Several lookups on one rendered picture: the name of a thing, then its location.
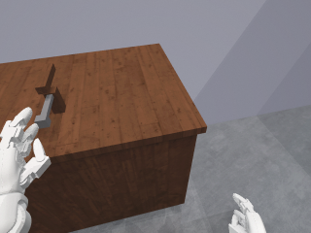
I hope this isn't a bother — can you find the robot left hand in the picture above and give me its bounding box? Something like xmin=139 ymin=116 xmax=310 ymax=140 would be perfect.
xmin=0 ymin=107 xmax=52 ymax=195

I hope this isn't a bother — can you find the counter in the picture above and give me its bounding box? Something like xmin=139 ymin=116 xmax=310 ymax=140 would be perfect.
xmin=0 ymin=43 xmax=207 ymax=233

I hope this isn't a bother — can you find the robot right hand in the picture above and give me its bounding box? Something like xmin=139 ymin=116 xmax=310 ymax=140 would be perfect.
xmin=228 ymin=193 xmax=266 ymax=233

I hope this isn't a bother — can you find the robot left forearm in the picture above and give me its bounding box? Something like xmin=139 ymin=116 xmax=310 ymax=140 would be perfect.
xmin=0 ymin=192 xmax=32 ymax=233

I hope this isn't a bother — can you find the tap lever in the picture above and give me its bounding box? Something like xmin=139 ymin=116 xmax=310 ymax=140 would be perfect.
xmin=34 ymin=94 xmax=54 ymax=129

